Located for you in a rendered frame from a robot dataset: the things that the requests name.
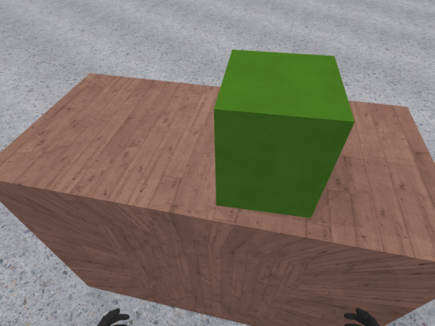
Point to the robot left hand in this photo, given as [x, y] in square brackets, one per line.
[112, 317]

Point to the pedestal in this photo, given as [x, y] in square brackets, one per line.
[117, 179]

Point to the carton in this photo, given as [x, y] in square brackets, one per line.
[281, 121]

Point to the robot right hand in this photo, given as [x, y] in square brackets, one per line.
[362, 317]

